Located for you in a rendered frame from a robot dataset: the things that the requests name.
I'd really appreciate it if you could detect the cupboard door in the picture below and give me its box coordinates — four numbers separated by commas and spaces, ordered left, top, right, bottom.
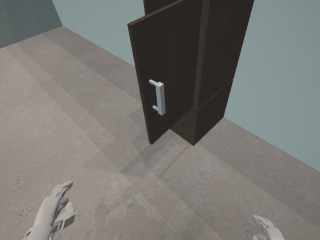
127, 0, 203, 145

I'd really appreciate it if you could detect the left robot forearm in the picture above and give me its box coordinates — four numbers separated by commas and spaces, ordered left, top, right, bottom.
23, 224, 54, 240

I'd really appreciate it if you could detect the left robot hand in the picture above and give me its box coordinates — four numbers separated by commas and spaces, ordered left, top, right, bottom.
33, 180, 76, 233

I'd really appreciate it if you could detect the right robot hand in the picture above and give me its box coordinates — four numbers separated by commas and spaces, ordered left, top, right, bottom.
252, 215, 285, 240

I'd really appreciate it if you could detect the handle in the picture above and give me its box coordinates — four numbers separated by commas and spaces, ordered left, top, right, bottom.
149, 79, 166, 116

